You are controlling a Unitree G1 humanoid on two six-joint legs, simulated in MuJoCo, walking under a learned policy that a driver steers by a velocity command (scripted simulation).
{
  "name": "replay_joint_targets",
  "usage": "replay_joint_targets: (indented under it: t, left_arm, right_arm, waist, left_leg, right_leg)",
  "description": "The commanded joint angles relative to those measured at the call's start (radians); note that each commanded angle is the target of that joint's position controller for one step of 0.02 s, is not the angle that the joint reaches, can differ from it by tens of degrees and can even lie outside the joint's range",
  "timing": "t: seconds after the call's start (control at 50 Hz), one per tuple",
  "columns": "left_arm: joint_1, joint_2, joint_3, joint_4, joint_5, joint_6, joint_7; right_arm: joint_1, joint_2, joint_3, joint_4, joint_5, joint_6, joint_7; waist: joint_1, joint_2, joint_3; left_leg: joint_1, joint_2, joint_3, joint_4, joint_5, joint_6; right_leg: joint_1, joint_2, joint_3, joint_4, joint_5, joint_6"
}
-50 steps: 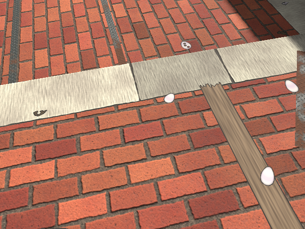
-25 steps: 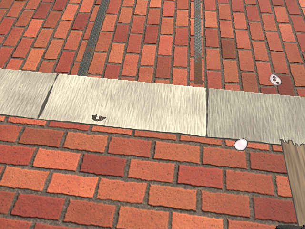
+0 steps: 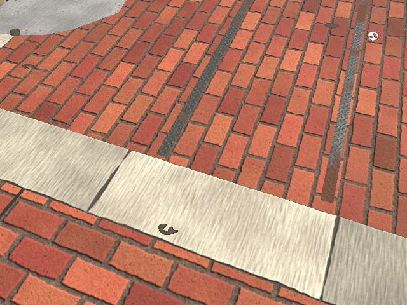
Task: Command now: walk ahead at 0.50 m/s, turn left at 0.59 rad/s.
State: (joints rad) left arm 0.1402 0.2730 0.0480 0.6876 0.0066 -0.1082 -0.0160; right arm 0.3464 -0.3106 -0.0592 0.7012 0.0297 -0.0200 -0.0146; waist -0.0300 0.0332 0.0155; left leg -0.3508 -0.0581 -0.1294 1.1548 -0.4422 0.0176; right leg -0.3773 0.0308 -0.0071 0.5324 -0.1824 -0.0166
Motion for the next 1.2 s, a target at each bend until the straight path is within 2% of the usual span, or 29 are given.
replay_joint_targets:
  t: [0.02, 0.12, 0.3, 0.34, 0.38, 0.4, 0.42, 0.44, 0.46, 0.5, 0.54, 0.56, 0.58, 0.64, 0.7, 0.76, 0.82, 0.88, 0.9, 0.92, 0.94, 0.96, 0.98, 1.0, 1.02, 1.04, 1.08, 1.12, 1.2]
  left_arm:
    - [0.096, 0.102, 0.031, -0.02, 0.008, 0.004, 0.011]
    - [0.132, 0.128, 0.04, 0.042, -0.004, -0.011, 0.004]
    - [0.234, 0.198, 0.047, 0.135, -0.036, 0.023, 0.004]
    - [0.239, 0.211, 0.05, 0.152, -0.042, 0.035, 0.006]
    - [0.218, 0.222, 0.05, 0.158, -0.046, 0.046, 0.014]
    - [0.223, 0.193, 0.036, 0.153, -0.037, 0.044, 0.017]
    - [0.279, 0.09, -0.002, 0.112, -0.01, 0.03, 0.011]
    - [0.301, 0.077, -0.01, 0.123, -0.021, 0.013, 0.007]
    - [0.225, 0.176, 0.022, 0.108, -0.053, 0.007, 0.003]
    - [0.138, 0.155, 0.024, 0.087, -0.051, 0.013, 0.006]
    - [0.189, 0.123, 0.027, 0.109, -0.037, 0.042, 0.011]
    - [0.236, -0.016, -0.04, 0.12, 0.128, 0.012, -0.035]
    - [0.223, -0.022, -0.036, 0.13, 0.119, 0.006, -0.053]
    - [0.111, 0.064, -0.018, 0.093, 0.057, -0.002, -0.078]
    - [0.046, 0.033, -0.037, 0.065, 0.052, 0.015, -0.09]
    - [0.024, 0.051, -0.036, 0.055, 0.045, 0.028, -0.089]
    - [0.019, 0.086, -0.019, 0.056, 0.046, 0.019, -0.074]
    - [0.072, 0.152, 0.015, 0.066, 0.026, -0.002, -0.053]
    - [0.107, 0.235, 0.042, 0.064, 0.018, -0.013, -0.03]
    - [0.223, 0.313, 0.074, 0.061, 0.028, 0.007, -0.001]
    - [0.326, 0.279, 0.063, 0.074, 0.036, 0.019, 0.007]
    - [0.341, 0.274, 0.075, 0.103, 0.046, -0.001, 0.015]
    - [0.239, 0.253, 0.081, 0.087, 0.014, -0.006, 0.02]
    - [0.133, 0.186, 0.056, 0.061, 0.002, -0.002, 0.021]
    - [0.086, 0.141, 0.038, 0.047, -0.005, -0.005, 0.02]
    - [0.053, 0.137, 0.031, 0.026, 0.0, -0.002, 0.017]
    - [-0.024, 0.176, 0.041, -0.024, 0.019, -0.012, 0.003]
    - [-0.016, 0.208, 0.057, -0.056, 0.02, -0.025, -0.008]
    - [0.043, 0.181, 0.055, -0.093, 0.015, -0.014, -0.016]
  right_arm:
    - [-0.085, -0.119, -0.036, -0.119, -0.008, -0.015, 0.005]
    - [-0.119, -0.027, -0.009, -0.131, -0.01, -0.009, 0.014]
    - [-0.367, -0.013, 0.013, -0.188, -0.006, -0.045, 0.055]
    - [-0.364, -0.036, 0.003, -0.193, -0.008, -0.047, 0.058]
    - [-0.194, -0.088, -0.028, -0.145, -0.018, -0.045, 0.052]
    - [-0.042, -0.139, -0.054, -0.102, -0.023, -0.041, 0.039]
    - [0.096, -0.245, -0.076, -0.09, -0.048, -0.034, 0.023]
    - [0.108, -0.212, -0.064, -0.083, -0.034, -0.031, 0.024]
    - [0.057, -0.148, -0.043, -0.079, -0.03, -0.034, 0.028]
    - [-0.058, -0.076, -0.021, -0.066, -0.027, -0.046, 0.033]
    - [-0.126, -0.043, -0.017, -0.058, -0.037, -0.068, 0.037]
    - [-0.062, 0.059, 0.021, -0.033, -0.117, -0.099, 0.027]
    - [-0.055, 0.049, 0.014, -0.021, -0.124, -0.107, 0.03]
    - [-0.11, -0.035, 0.0, -0.035, -0.123, -0.117, 0.038]
    - [-0.089, -0.075, -0.006, -0.012, -0.119, -0.116, 0.034]
    - [-0.057, -0.119, -0.023, 0.018, -0.118, -0.122, 0.034]
    - [-0.061, -0.123, -0.029, 0.04, -0.113, -0.115, 0.03]
    - [-0.078, -0.134, -0.033, 0.031, -0.099, -0.11, 0.017]
    - [-0.002, -0.098, -0.023, 0.018, -0.089, -0.108, 0.025]
    - [0.162, -0.015, 0.013, 0.017, -0.137, -0.103, 0.033]
    - [0.06, -0.063, 0.007, -0.009, -0.117, -0.093, 0.045]
    - [-0.141, -0.056, 0.009, -0.061, -0.088, -0.081, 0.052]
    - [-0.188, -0.102, -0.008, -0.065, -0.093, -0.072, 0.033]
    - [-0.099, -0.134, -0.02, -0.039, -0.115, -0.066, 0.011]
    - [-0.081, -0.096, -0.005, -0.034, -0.125, -0.063, 0.001]
    - [-0.058, -0.075, 0.005, -0.03, -0.129, -0.057, -0.008]
    - [0.016, -0.057, 0.014, 0.002, -0.098, -0.034, 0.004]
    - [0.017, -0.064, 0.022, 0.022, -0.074, -0.007, 0.021]
    - [-0.03, -0.092, 0.022, 0.024, -0.074, -0.011, 0.013]
  waist:
    - [0.072, -0.133, -0.015]
    - [0.055, -0.117, 0.014]
    - [0.118, -0.106, 0.056]
    - [0.092, -0.122, 0.045]
    - [-0.019, -0.119, -0.064]
    - [-0.09, -0.102, -0.16]
    - [-0.101, 0.103, -0.332]
    - [-0.09, 0.202, -0.444]
    - [-0.097, 0.115, -0.282]
    - [-0.034, 0.056, -0.083]
    - [0.028, 0.093, -0.037]
    - [0.058, 0.07, 0.001]
    - [0.052, 0.044, 0.013]
    - [0.061, 0.014, -0.01]
    - [0.054, 0.017, -0.033]
    - [0.052, 0.026, -0.016]
    - [0.063, 0.027, -0.006]
    - [0.102, 0.002, -0.056]
    - [0.075, -0.114, -0.191]
    - [0.053, -0.254, -0.471]
    - [0.134, -0.172, -0.59]
    - [0.189, -0.093, -0.376]
    - [0.148, -0.098, -0.205]
    - [0.066, -0.103, -0.174]
    - [0.025, -0.121, -0.109]
    - [-0.011, -0.101, -0.1]
    - [-0.056, -0.079, -0.115]
    - [-0.02, -0.104, -0.127]
    - [0.035, -0.112, -0.149]
  left_leg:
    - [-0.373, 0.133, -0.015, 0.079, 0.119, -0.014]
    - [-0.354, 0.142, 0.012, -0.117, 0.177, -0.023]
    - [-0.251, 0.118, 0.125, -0.556, 0.397, 0.004]
    - [-0.2, 0.097, 0.141, -0.603, 0.339, 0.036]
    - [0.077, 0.041, 0.186, -0.672, 0.362, 0.084]
    - [0.338, 0.082, 0.139, -0.655, 0.384, 0.116]
    - [0.735, 0.371, -0.251, -0.642, 0.344, 0.241]
    - [0.781, 0.487, -0.571, -0.797, 0.217, 0.32]
    - [0.649, 0.451, -0.449, -0.83, 0.149, 0.271]
    - [0.388, 0.359, -0.202, -0.896, 0.205, 0.211]
    - [0.237, 0.309, -0.073, -0.971, 0.29, 0.187]
    - [0.168, 0.333, -0.074, -0.996, 0.249, 0.204]
    - [0.179, 0.338, -0.04, -1.016, 0.261, 0.21]
    - [0.188, 0.318, 0.126, -1.026, 0.552, 0.231]
    - [0.197, 0.292, 0.266, -0.979, 0.887, 0.207]
    - [0.243, 0.3, 0.304, -0.938, 0.938, 0.185]
    - [0.361, 0.338, 0.301, -0.873, 0.925, 0.153]
    - [0.35, 0.279, 0.355, -0.688, 1.005, 0.064]
    - [0.282, 0.195, 0.387, -0.51, 0.88, -0.007]
    - [0.023, 0.114, 0.351, -0.236, 0.305, -0.125]
    - [-0.157, 0.002, 0.205, -0.024, -0.287, -0.142]
    - [-0.288, 0.038, 0.069, 0.085, -0.279, -0.098]
    - [-0.304, 0.087, 0.045, 0.101, -0.248, -0.084]
    - [-0.229, 0.121, 0.027, 0.04, -0.184, -0.072]
    - [-0.148, 0.14, 0.031, -0.021, -0.151, -0.062]
    - [-0.045, 0.139, 0.042, -0.075, -0.129, -0.06]
    - [0.09, 0.098, 0.114, -0.21, -0.053, -0.067]
    - [0.1, 0.065, 0.138, -0.289, -0.012, -0.079]
    - [0.052, 0.066, 0.097, -0.475, 0.078, -0.045]
  right_leg:
    - [0.333, -0.297, 0.352, -0.29, -0.07, -0.144]
    - [0.276, -0.278, 0.191, -0.373, 0.126, -0.195]
    - [0.37, -0.284, 0.046, -0.364, 0.278, -0.161]
    - [0.419, -0.303, 0.038, -0.312, 0.396, -0.145]
    - [0.395, -0.263, -0.023, -0.102, 0.678, -0.108]
    - [0.255, -0.216, -0.045, 0.098, 0.604, -0.074]
    - [-0.111, -0.099, -0.071, 0.495, 0.151, -0.008]
    - [-0.275, -0.006, 0.071, 0.704, -0.399, 0.007]
    - [-0.365, -0.061, 0.126, 0.77, -0.365, -0.002]
    - [-0.353, -0.138, 0.086, 0.686, -0.206, -0.004]
    - [-0.241, -0.172, 0.1, 0.633, -0.098, 0.013]
    - [-0.258, -0.14, 0.108, 0.663, -0.03, -0.024]
    - [-0.302, -0.135, 0.126, 0.64, 0.009, -0.036]
    - [-0.34, -0.135, 0.095, 0.507, 0.16, -0.009]
    - [-0.267, -0.134, 0.036, 0.292, 0.249, 0.04]
    - [-0.214, -0.106, 0.018, 0.152, 0.317, 0.029]
    - [-0.216, -0.082, 0.023, 0.055, 0.278, -0.003]
    - [0.007, 0.015, -0.04, -0.05, 0.358, -0.084]
    - [0.241, -0.003, 0.004, -0.044, 0.739, -0.194]
    - [0.696, -0.243, 0.323, 0.006, 0.974, -0.465]
    - [0.845, -0.39, 0.632, -0.103, 0.817, -0.546]
    - [0.685, -0.359, 0.586, -0.167, 0.554, -0.415]
    - [0.451, -0.299, 0.475, -0.223, 0.397, -0.342]
    - [0.281, -0.26, 0.436, -0.281, 0.262, -0.32]
    - [0.115, -0.229, 0.403, -0.326, 0.22, -0.309]
    - [-0.006, -0.208, 0.383, -0.359, 0.189, -0.294]
    - [-0.114, -0.146, 0.306, -0.383, 0.134, -0.256]
    - [-0.091, -0.134, 0.31, -0.37, 0.12, -0.245]
    - [0.023, -0.197, 0.459, -0.308, -0.059, -0.255]
